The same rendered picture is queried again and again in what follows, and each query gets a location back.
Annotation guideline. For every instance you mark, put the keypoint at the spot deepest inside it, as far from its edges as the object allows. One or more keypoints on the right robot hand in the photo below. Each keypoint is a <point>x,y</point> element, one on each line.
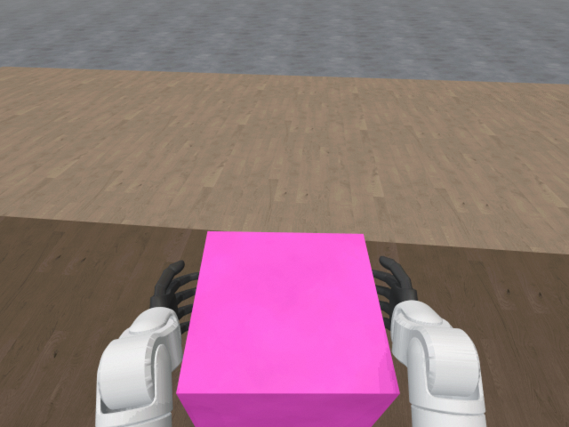
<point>401,287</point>

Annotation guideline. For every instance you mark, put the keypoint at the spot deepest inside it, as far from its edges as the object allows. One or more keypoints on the robot left forearm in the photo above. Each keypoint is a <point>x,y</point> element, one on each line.
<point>134,378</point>

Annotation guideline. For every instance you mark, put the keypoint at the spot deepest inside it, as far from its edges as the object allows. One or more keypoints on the robot right forearm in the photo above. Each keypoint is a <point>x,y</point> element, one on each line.
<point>444,375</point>

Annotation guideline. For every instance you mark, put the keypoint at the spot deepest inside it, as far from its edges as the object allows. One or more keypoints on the carton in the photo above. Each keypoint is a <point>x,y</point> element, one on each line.
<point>286,330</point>

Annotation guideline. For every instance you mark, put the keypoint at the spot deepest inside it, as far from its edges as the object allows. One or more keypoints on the left robot hand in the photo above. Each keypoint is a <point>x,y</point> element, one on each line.
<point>166,287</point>

